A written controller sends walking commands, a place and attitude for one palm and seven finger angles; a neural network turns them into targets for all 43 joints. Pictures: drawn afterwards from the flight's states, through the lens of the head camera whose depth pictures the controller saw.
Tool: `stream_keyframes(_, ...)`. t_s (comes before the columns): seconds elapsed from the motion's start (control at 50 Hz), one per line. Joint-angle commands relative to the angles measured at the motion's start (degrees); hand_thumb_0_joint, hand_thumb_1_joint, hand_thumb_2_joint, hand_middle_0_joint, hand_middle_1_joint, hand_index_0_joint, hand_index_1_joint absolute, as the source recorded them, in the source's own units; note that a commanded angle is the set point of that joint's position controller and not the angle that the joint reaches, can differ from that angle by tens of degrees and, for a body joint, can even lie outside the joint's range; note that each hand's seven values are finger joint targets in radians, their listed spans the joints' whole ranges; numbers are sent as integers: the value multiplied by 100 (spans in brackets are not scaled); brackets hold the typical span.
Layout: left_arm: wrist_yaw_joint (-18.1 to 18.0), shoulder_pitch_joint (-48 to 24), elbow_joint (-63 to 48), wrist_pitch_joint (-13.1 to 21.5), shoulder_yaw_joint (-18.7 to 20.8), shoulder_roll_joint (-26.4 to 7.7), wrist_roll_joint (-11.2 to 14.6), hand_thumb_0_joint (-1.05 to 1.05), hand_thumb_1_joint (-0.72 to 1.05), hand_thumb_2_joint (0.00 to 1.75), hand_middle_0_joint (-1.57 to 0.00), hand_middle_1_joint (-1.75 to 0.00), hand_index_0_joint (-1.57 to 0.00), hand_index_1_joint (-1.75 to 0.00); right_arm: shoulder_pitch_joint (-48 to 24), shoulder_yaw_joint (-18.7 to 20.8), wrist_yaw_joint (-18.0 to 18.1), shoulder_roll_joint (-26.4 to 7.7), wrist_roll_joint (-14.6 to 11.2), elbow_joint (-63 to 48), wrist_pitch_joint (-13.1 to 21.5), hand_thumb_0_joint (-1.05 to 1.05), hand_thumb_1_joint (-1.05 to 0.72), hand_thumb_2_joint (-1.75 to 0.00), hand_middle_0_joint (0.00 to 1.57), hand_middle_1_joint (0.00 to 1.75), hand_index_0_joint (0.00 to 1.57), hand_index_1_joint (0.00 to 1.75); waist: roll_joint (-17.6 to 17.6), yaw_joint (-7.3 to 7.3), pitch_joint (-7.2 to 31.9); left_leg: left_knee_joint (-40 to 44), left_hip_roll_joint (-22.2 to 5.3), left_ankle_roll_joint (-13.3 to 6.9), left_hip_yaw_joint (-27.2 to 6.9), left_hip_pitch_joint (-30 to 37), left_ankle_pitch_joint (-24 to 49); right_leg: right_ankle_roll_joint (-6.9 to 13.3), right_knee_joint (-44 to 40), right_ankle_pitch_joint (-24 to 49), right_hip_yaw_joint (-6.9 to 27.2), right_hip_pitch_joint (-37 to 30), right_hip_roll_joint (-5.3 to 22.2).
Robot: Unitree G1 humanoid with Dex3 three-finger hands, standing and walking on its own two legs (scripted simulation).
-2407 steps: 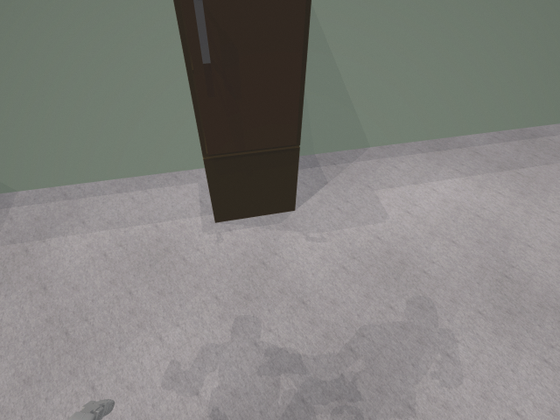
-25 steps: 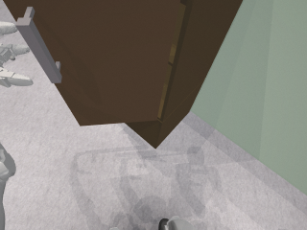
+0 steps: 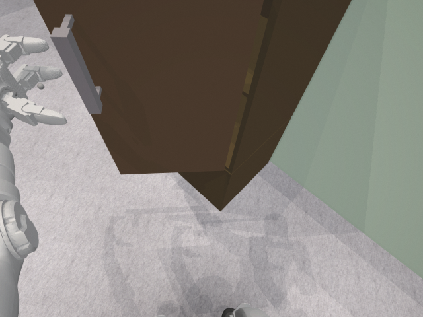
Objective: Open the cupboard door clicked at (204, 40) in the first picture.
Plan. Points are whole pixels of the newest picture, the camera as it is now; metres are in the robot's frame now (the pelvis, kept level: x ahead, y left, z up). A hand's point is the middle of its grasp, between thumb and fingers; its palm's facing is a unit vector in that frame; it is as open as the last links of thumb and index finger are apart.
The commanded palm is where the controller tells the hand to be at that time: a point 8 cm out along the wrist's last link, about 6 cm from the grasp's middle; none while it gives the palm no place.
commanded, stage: slide the fingers in behind the handle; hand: left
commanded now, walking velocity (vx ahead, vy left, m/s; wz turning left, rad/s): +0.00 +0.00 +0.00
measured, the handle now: (83, 68) +0.53 +0.21 +0.14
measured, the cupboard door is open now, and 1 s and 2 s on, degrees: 48 48 48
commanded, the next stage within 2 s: close the thumb around the handle in 1.46 s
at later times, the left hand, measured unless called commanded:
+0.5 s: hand (68, 83) +0.49 +0.22 +0.14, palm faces +0.01 -1.00 -0.02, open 14.0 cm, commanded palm +0.46 +0.27 +0.13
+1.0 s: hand (88, 86) +0.49 +0.19 +0.14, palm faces +0.01 -1.00 -0.01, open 14.0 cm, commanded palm +0.46 +0.24 +0.13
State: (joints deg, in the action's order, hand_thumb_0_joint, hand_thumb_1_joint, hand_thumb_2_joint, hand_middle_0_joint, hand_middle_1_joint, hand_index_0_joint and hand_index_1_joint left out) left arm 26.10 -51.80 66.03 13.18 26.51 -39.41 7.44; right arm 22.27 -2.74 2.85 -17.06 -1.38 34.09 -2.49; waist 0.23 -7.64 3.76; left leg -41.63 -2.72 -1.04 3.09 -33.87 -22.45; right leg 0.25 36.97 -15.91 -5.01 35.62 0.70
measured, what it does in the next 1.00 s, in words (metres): stands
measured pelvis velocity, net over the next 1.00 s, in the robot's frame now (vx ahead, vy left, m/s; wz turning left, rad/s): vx -0.01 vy -0.01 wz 0.00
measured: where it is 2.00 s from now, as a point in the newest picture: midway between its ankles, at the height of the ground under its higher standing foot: outside the picture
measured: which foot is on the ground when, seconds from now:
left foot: down 0.00-1.00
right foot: down 0.00-1.00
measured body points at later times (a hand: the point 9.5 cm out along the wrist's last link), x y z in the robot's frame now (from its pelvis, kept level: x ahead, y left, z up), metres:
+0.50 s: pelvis +0.00 -0.01 +0.00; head +0.09 +0.00 +0.44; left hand +0.48 +0.28 +0.15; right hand +0.00 -0.28 -0.11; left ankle -0.03 +0.10 -0.72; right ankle +0.01 -0.12 -0.72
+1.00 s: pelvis -0.01 -0.01 +0.00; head +0.08 -0.01 +0.44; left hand +0.48 +0.25 +0.14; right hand +0.02 -0.28 -0.11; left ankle -0.03 +0.10 -0.72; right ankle +0.01 -0.12 -0.72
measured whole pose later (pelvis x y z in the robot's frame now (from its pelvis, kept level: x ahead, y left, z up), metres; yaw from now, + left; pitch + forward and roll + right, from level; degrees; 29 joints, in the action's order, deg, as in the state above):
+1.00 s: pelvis -0.01 -0.01 +0.00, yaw +0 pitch +13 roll -1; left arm 17.2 -52.5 64.9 13.7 22.5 -30.3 7.2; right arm 22.3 -2.2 2.1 -16.4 -1.2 36.0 -0.1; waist 1.0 -7.3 3.3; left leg -40.2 -2.9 -0.2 3.3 -31.9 -21.5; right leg 1.1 37.3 -15.8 -4.7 34.6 0.4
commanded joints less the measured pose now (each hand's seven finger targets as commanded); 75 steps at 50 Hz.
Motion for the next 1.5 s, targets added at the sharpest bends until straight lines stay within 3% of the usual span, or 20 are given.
stream_keyframes(0.0,19,-2357,-1288,384,168,-1512,223,0,-50,30,-30,-120,-30,-120,826,369,54,-1013,18,-292,129,0,-90,-90,20,30,20,30,831,9,2523,322,65,-14,-459,1595,2895,89,-121,2038,276,-1152,-228)
stream_keyframes(0.04,34,-2543,-1121,295,-131,-1101,329,0,-50,30,-30,-120,-30,-120,806,344,71,-1003,3,-271,141,0,-90,-90,20,30,20,30,588,-133,2186,378,70,-53,-450,1406,2631,88,-148,1950,240,-1053,-230)
stream_keyframes(0.08,-44,-2569,-1023,230,110,-1417,248,0,-50,30,-30,-120,-30,-120,818,352,64,-1042,18,-243,158,0,-90,-90,20,30,20,30,626,-46,2141,420,98,-49,-456,1220,2388,87,-152,1844,258,-1127,-208)
stream_keyframes(0.16,-256,-2663,-1329,307,84,-1430,88,0,-50,30,-30,-120,-30,-120,819,353,49,-987,40,-280,182,0,-90,-90,20,30,20,30,883,-10,2309,410,107,-42,-441,1335,2473,93,-130,1851,282,-1133,-199)
stream_keyframes(0.3,-375,-2551,-1236,467,253,-1486,160,0,-50,30,-30,-120,-30,-120,822,350,45,-983,25,-244,210,0,-90,-90,20,30,20,30,515,16,2389,434,114,-76,-381,1120,2231,82,-137,1955,339,-1473,-213)
stream_keyframes(0.4,-437,-2626,-1218,368,-86,-1108,40,0,-50,30,-30,-120,-30,-120,834,364,38,-957,25,-240,242,0,-90,-90,20,30,20,30,816,-28,2180,498,126,-72,-387,1163,2057,96,-177,1710,310,-1218,-197)
stream_keyframes(0.46,-501,-2620,-1489,436,-53,-1015,137,0,-50,30,-30,-120,-30,-120,867,389,26,-941,37,-227,262,0,-90,-90,20,30,20,30,702,-10,2519,446,98,-61,-394,1406,2499,88,-139,2020,310,-1358,-219)
stream_keyframes(0.5,-522,-2557,-1379,411,-183,-737,195,0,-50,30,-30,-120,-30,-120,849,395,7,-923,30,-201,274,0,-90,-90,20,30,20,30,486,-50,2370,461,99,-76,-353,1310,2322,69,-189,1982,309,-1366,-228)
stream_keyframes(0.66,-796,-2533,-1420,426,142,-1154,26,0,-50,30,-30,-120,-30,-120,810,386,-3,-905,42,-225,286,0,-90,-90,20,30,20,30,406,72,2308,513,164,-122,-262,936,2113,69,-147,2145,395,-1759,-178)
stream_keyframes(0.74,-807,-2477,-1651,511,-266,-609,49,0,-50,30,-30,-120,-30,-120,754,392,-37,-844,26,-313,306,0,-90,-90,20,30,20,30,479,16,2353,481,159,-122,-247,1178,2300,81,-137,2237,366,-1665,-202)
stream_keyframes(0.86,-822,-2775,-1422,399,-300,-496,119,0,-50,30,-30,-120,-30,-120,717,395,-14,-865,19,-211,354,0,-90,-90,20,30,20,30,487,-64,2177,527,176,-115,-245,1073,1915,67,-214,1984,387,-1560,-188)
stream_keyframes(0.9,-873,-2784,-1379,415,-150,-742,63,0,-50,30,-30,-120,-30,-120,747,391,-9,-883,23,-180,363,0,-90,-90,20,30,20,30,400,-40,2207,504,176,-118,-253,985,1918,62,-195,2009,408,-1612,-181)
stream_keyframes(0.94,-909,-2972,-1454,458,-369,-458,70,0,-50,30,-30,-120,-30,-120,740,381,-6,-854,32,-190,386,0,-90,-90,20,30,20,30,419,-133,2186,497,188,-133,-250,1047,1957,62,-191,2030,397,-1552,-183)
stream_keyframes(1.06,-947,-2577,-1558,553,-179,-509,85,0,-50,30,-30,-120,-30,-120,724,408,-51,-830,50,-199,405,0,-90,-90,20,30,20,30,558,82,2638,438,188,-93,-237,1228,2425,81,-83,2438,394,-1797,-192)
stream_keyframes(1.16,-967,-2526,-1487,500,-78,-679,64,0,-50,30,-30,-120,-30,-120,683,399,-36,-852,28,-215,373,0,-90,-90,20,30,20,30,452,87,2340,496,186,-107,-218,1032,2172,81,-136,2265,394,-1766,-193)
stream_keyframes(1.18,-974,-2533,-1385,473,-115,-632,63,0,-50,30,-30,-120,-30,-120,703,391,-30,-861,26,-210,364,0,-90,-90,20,30,20,30,175,31,2198,548,179,-115,-241,931,2028,70,-162,2165,361,-1751,-197)
stream_keyframes(1.28,-982,-2747,-1613,565,-275,-522,4,0,-50,30,-30,-120,-30,-120,682,385,-10,-825,34,-198,398,0,-90,-90,20,30,20,30,732,40,2385,536,191,-82,-254,1232,2116,101,-147,2073,381,-1611,-187)
stream_keyframes(1.36,-954,-2696,-1388,574,-417,-220,112,0,-50,30,-30,-120,-30,-120,708,395,-8,-850,42,-136,435,0,-90,-90,20,30,20,30,416,-32,2205,554,149,-72,-314,1253,2039,89,-191,1896,317,-1418,-217)
stream_keyframes(1.42,-974,-2696,-1147,454,-284,-355,121,0,-50,30,-30,-120,-30,-120,725,398,7,-885,33,-101,442,0,-90,-90,20,30,20,30,246,-26,2087,595,176,-86,-285,1025,1766,78,-229,1766,342,-1468,-193)
stream_keyframes(1.48,-1021,-2764,-1204,488,-206,-576,1,0,-50,30,-30,-120,-30,-120,736,371,4,-873,49,-110,441,0,-90,-90,20,30,20,30,461,13,2149,574,183,-73,-299,1024,1916,95,-165,1843,349,-1481,-179)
